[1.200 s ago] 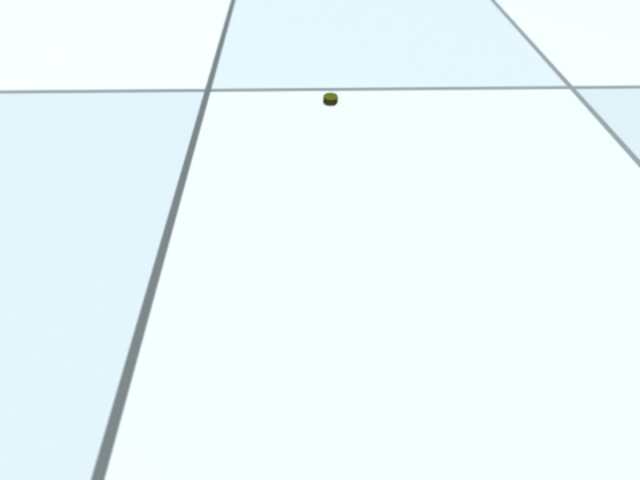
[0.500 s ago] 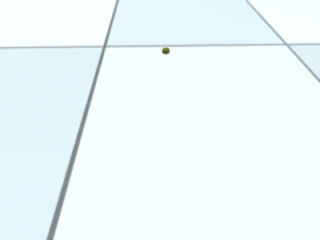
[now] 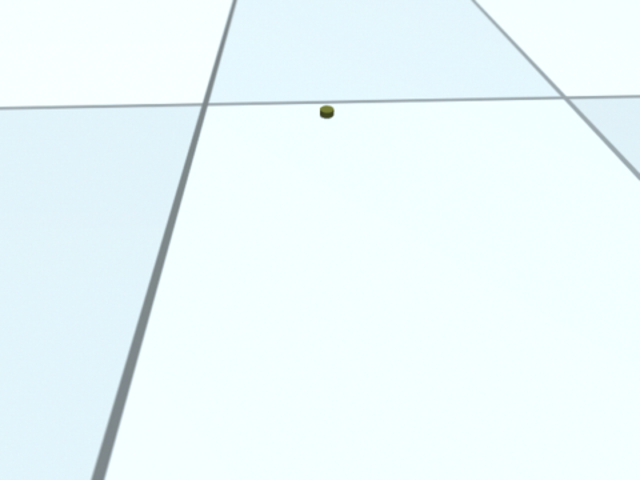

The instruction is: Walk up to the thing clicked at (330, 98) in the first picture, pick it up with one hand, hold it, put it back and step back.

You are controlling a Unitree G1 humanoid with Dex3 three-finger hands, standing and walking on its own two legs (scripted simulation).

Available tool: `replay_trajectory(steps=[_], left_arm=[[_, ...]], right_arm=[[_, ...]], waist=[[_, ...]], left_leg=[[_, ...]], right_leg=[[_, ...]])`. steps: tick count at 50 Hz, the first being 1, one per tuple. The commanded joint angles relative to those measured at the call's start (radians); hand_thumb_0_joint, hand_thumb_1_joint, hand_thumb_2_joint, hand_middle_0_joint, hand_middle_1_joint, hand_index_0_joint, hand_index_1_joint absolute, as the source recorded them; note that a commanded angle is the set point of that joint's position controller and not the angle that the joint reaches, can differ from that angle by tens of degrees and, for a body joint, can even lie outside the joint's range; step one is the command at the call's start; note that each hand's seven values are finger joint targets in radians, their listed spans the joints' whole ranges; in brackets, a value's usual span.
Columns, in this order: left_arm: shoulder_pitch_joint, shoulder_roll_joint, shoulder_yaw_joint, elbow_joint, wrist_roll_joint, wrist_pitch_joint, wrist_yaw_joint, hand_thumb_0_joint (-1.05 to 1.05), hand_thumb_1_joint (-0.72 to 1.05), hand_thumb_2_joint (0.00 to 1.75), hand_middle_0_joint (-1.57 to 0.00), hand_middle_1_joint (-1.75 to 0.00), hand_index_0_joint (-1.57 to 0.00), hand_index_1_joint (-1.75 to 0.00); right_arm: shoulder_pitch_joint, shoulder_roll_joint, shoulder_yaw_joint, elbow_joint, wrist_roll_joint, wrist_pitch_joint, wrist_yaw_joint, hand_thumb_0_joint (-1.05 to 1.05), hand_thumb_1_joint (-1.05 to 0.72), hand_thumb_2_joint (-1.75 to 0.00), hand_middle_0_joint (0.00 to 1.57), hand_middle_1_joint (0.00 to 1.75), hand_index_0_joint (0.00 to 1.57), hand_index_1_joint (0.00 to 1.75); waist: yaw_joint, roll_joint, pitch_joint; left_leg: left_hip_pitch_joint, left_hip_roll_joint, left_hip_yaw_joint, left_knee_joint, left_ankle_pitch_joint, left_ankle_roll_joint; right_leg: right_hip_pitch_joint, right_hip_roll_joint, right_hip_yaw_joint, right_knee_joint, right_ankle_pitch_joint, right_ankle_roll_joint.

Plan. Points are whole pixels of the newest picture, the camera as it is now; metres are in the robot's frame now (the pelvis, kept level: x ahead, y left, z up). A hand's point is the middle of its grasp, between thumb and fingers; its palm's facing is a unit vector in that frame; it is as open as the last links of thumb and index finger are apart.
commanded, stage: walk up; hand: left
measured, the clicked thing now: (326, 111) +2.20 -0.03 -0.76
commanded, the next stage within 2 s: none
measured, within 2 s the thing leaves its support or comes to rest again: neither
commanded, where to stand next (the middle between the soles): +1.85 -0.21 m, yaw -7 degrees
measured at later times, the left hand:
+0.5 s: hand (161, 452) +0.20 +0.24 -0.16, palm faces -0.04 -0.93 -0.37, open 7.4 cm
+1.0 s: hand (245, 215) +0.66 +0.17 -0.12, palm faces -0.13 -0.88 -0.46, open 7.4 cm
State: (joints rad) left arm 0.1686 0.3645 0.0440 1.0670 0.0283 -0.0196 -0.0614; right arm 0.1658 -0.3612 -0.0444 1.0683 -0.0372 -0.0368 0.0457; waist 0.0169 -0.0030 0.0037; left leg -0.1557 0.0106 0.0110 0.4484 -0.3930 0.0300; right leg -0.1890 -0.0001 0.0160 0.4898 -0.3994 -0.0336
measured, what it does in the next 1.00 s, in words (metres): walks ahead: left foot, then right foot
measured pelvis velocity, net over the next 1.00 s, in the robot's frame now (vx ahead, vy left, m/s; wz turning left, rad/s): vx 0.51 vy -0.11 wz -0.13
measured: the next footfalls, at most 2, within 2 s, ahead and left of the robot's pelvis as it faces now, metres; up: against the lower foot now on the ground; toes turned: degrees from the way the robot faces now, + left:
left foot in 0.54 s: +0.44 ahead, +0.06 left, +0.00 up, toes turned +0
right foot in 0.98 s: +0.62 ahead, -0.26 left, +0.00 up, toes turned -14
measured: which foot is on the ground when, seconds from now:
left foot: down 0.00-0.18, up 0.20-0.52, down 0.54-1.00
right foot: down 0.00-0.58, up 0.60-0.96, down 0.98-1.00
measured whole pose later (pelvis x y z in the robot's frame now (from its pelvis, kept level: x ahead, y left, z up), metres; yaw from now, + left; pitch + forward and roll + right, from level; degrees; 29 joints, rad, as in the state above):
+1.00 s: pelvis +0.51 -0.11 -0.03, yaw -8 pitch -2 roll +1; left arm 0.21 0.47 0.09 0.92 0.02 -0.09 -0.10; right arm 0.36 -0.47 -0.09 0.95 -0.02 -0.07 0.07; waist -0.02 0.05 -0.01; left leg -0.07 0.11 0.10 0.66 -0.50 0.01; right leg -0.43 -0.08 -0.08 0.65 -0.20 -0.01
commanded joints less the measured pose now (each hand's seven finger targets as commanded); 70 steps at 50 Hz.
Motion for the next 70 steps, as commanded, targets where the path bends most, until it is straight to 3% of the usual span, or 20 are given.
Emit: replay_trajectory(steps=[1, 4, 8, 9, 10, 14, 22, 27, 29, 35, 43, 47, 48, 49, 50, 51, 56, 65, 69, 70], left_arm=[[-0.136, 0.226, 0.075, -0.16, 0.013, -0.035, -0.014, 0.0, 0.9, 0.9, -0.2, -0.3, -0.2, -0.3], [-0.128, 0.259, 0.078, -0.183, 0.005, -0.04, -0.038, 0.0, 0.9, 0.9, -0.2, -0.3, -0.2, -0.3], [0.253, 0.306, 0.115, -0.032, 0.007, -0.065, -0.021, 0.0, 0.9, 0.9, -0.2, -0.3, -0.2, -0.3], [0.34, 0.43, 0.146, -0.043, 0.023, -0.075, -0.004, 0.0, 0.9, 0.9, -0.2, -0.3, -0.2, -0.3], [0.245, 0.441, 0.13, -0.091, 0.006, -0.078, -0.002, 0.0, 0.9, 0.9, -0.2, -0.3, -0.2, -0.3], [0.083, 0.324, 0.093, -0.166, -0.023, -0.087, 0.019, 0.0, 0.9, 0.9, -0.2, -0.3, -0.2, -0.3], [0.128, 0.345, 0.074, -0.204, -0.029, -0.084, 0.013, 0.0, 0.9, 0.9, -0.2, -0.3, -0.2, -0.3], [0.134, 0.311, 0.052, -0.226, -0.045, -0.076, 0.03, 0.0, 0.9, 0.9, -0.2, -0.3, -0.2, -0.3], [0.221, 0.277, 0.047, -0.251, -0.069, -0.085, 0.042, 0.0, 0.9, 0.9, -0.2, -0.3, -0.2, -0.3], [0.199, 0.278, 0.049, -0.189, -0.032, -0.069, -0.009, 0.0, 0.9, 0.9, -0.2, -0.3, -0.2, -0.3], [0.064, 0.26, 0.082, -0.209, -0.018, -0.063, -0.049, 0.0, 0.9, 0.9, -0.2, -0.3, -0.2, -0.3], [0.065, 0.274, 0.092, -0.192, -0.009, -0.073, -0.04, 0.0, 0.9, 0.9, -0.2, -0.3, -0.2, -0.3], [0.162, 0.304, 0.107, -0.171, -0.008, -0.084, -0.027, 0.0, 0.9, 0.9, -0.2, -0.3, -0.2, -0.3], [0.291, 0.381, 0.131, -0.15, -0.001, -0.099, -0.006, 0.0, 0.9, 0.9, -0.2, -0.3, -0.2, -0.3], [0.329, 0.461, 0.133, -0.154, -0.017, -0.104, 0.004, 0.0, 0.9, 0.9, -0.2, -0.3, -0.2, -0.3], [0.261, 0.461, 0.122, -0.176, -0.032, -0.103, 0.012, 0.0, 0.9, 0.9, -0.2, -0.3, -0.2, -0.3], [0.083, 0.325, 0.079, -0.213, -0.041, -0.112, 0.025, 0.0, 0.9, 0.9, -0.2, -0.3, -0.2, -0.3], [0.116, 0.348, 0.09, -0.23, -0.02, -0.108, 0.021, 0.0, 0.9, 0.9, -0.2, -0.3, -0.2, -0.3], [0.095, 0.305, 0.067, -0.25, -0.019, -0.09, 0.036, 0.0, 0.9, 0.9, -0.2, -0.3, -0.2, -0.3], [0.153, 0.218, 0.035, -0.259, -0.025, -0.087, 0.038, 0.0, 0.9, 0.9, -0.2, -0.3, -0.2, -0.3]], right_arm=[[-0.025, -0.329, -0.113, -0.118, -0.009, -0.049, -0.002, 0.0, -0.9, -0.9, 0.2, 0.3, 0.2, 0.3], [-0.055, -0.364, -0.128, -0.16, -0.01, -0.056, 0.003, 0.0, -0.9, -0.9, 0.2, 0.3, 0.2, 0.3], [-0.19, -0.257, -0.095, -0.21, -0.01, -0.038, 0.019, 0.0, -0.9, -0.9, 0.2, 0.3, 0.2, 0.3], [-0.211, -0.175, -0.058, -0.255, 0.003, -0.044, 0.021, 0.0, -0.9, -0.9, 0.2, 0.3, 0.2, 0.3], [-0.258, -0.219, -0.061, -0.271, 0.002, -0.045, 0.013, 0.0, -0.9, -0.9, 0.2, 0.3, 0.2, 0.3], [-0.13, -0.269, -0.067, -0.2, 0.016, -0.052, 0.029, 0.0, -0.9, -0.9, 0.2, 0.3, 0.2, 0.3], [-0.258, -0.229, -0.066, -0.289, 0.014, -0.031, 0.055, 0.0, -0.9, -0.9, 0.2, 0.3, 0.2, 0.3], [0.196, -0.3, -0.126, -0.184, -0.014, -0.037, 0.024, 0.0, -0.9, -0.9, 0.2, 0.3, 0.2, 0.3], [0.314, -0.425, -0.172, -0.215, 0.005, -0.05, 0.007, 0.0, -0.9, -0.9, 0.2, 0.3, 0.2, 0.3], [0.003, -0.294, -0.098, -0.291, 0.038, -0.075, 0.004, 0.0, -0.9, -0.9, 0.2, 0.3, 0.2, 0.3], [-0.021, -0.332, -0.104, -0.287, 0.034, -0.092, 0.025, 0.0, -0.9, -0.9, 0.2, 0.3, 0.2, 0.3], [0.016, -0.322, -0.094, -0.251, 0.025, -0.08, 0.019, 0.0, -0.9, -0.9, 0.2, 0.3, 0.2, 0.3], [0.053, -0.289, -0.078, -0.245, 0.02, -0.078, 0.016, 0.0, -0.9, -0.9, 0.2, 0.3, 0.2, 0.3], [0.109, -0.203, -0.049, -0.255, 0.025, -0.078, 0.016, 0.0, -0.9, -0.9, 0.2, 0.3, 0.2, 0.3], [0.085, -0.223, -0.051, -0.28, 0.037, -0.082, 0.011, 0.0, -0.9, -0.9, 0.2, 0.3, 0.2, 0.3], [0.013, -0.286, -0.062, -0.265, 0.029, -0.075, -0.004, 0.0, -0.9, -0.9, 0.2, 0.3, 0.2, 0.3], [0.12, -0.268, -0.065, -0.178, 0.041, -0.049, 0.023, 0.0, -0.9, -0.9, 0.2, 0.3, 0.2, 0.3], [-0.105, -0.211, -0.071, -0.264, 0.023, -0.04, 0.064, 0.0, -0.9, -0.9, 0.2, 0.3, 0.2, 0.3], [0.23, -0.296, -0.119, -0.165, 0.0, -0.047, 0.041, 0.0, -0.9, -0.9, 0.2, 0.3, 0.2, 0.3], [0.357, -0.377, -0.148, -0.147, -0.012, -0.051, 0.02, 0.0, -0.9, -0.9, 0.2, 0.3, 0.2, 0.3]], waist=[[-0.032, 0.154, 0.072], [-0.019, 0.127, 0.087], [0.165, -0.107, -0.024], [0.216, -0.428, 0.009], [0.162, -0.257, 0.112], [0.034, -0.025, 0.091], [0.071, -0.094, 0.11], [-0.144, 0.097, -0.128], [-0.164, 0.289, -0.307], [0.012, 0.1, 0.039], [0.019, 0.116, 0.049], [0.048, 0.035, 0.045], [0.099, -0.052, -0.009], [0.141, -0.305, -0.082], [0.14, -0.363, -0.081], [0.136, -0.199, -0.025], [-0.008, -0.179, 0.031], [0.03, -0.092, 0.048], [-0.146, 0.108, -0.12], [-0.186, 0.319, -0.198]], left_leg=[[0.058, 0.314, -0.352, -0.245, -0.319, 0.174], [0.028, 0.404, -0.397, -0.335, -0.36, 0.21], [-0.341, 0.101, 0.044, 0.193, -0.218, 0.064], [-0.683, -0.043, 0.118, 0.567, -0.223, 0.009], [-0.729, 0.02, -0.036, 0.609, -0.142, -0.014], [-0.59, 0.097, -0.097, 0.561, 0.091, -0.013], [-0.312, 0.076, 0.043, 0.146, 0.3, -0.025], [0.358, -0.006, 0.089, 0.08, 0.21, 0.096], [0.602, 0.425, -0.721, -0.153, -0.121, 0.29], [-0.134, 0.266, -0.144, -0.283, -0.069, 0.16], [-0.21, 0.247, -0.048, -0.284, -0.175, 0.146], [-0.221, 0.206, 0.021, -0.056, -0.061, 0.12], [-0.262, 0.157, 0.059, 0.206, 0.163, 0.093], [-0.392, 0.053, 0.121, 0.576, 0.147, 0.043], [-0.616, -0.053, 0.067, 0.772, -0.111, 0.006], [-0.638, 0.017, -0.077, 0.854, -0.105, 0.005], [-0.423, 0.083, -0.088, 0.602, 0.144, -0.015], [-0.258, 0.073, 0.055, 0.137, 0.332, -0.004], [0.209, 0.024, 0.047, 0.085, 0.183, 0.086], [0.401, 0.189, -0.209, 0.031, 0.022, 0.128]], right_leg=[[-0.324, -0.045, -0.015, 0.213, -0.013, -0.005], [-0.338, -0.131, 0.076, 0.221, -0.137, 0.001], [0.347, -0.014, -0.022, -0.1, 0.028, -0.003], [0.457, -0.26, 0.462, -0.309, -0.353, -0.09], [0.344, -0.416, 0.691, -0.429, -0.333, -0.202], [0.323, -0.26, 0.287, -0.323, 0.163, -0.119], [0.12, -0.192, 0.05, -0.339, 0.338, -0.135], [-0.1, -0.119, -0.075, 0.325, 0.683, -0.073], [-0.513, 0.117, 0.066, 0.832, -0.113, -0.025], [-0.293, -0.115, 0.046, 0.574, 0.094, 0.019], [-0.141, -0.129, -0.046, 0.173, 0.354, 0.031], [0.023, -0.072, -0.129, 0.113, 0.221, 0.008], [0.183, -0.055, -0.086, 0.075, 0.106, -0.021], [0.32, -0.2, 0.166, -0.07, -0.136, -0.061], [0.411, -0.437, 0.634, -0.28, -0.1, -0.173], [0.3, -0.48, 0.679, -0.307, -0.089, -0.219], [0.067, -0.249, 0.091, -0.256, 0.317, -0.134], [0.059, -0.255, -0.064, -0.252, 0.307, -0.137], [-0.067, -0.184, -0.136, 0.277, 0.502, -0.083], [-0.284, -0.088, -0.13, 0.586, 0.225, -0.047]])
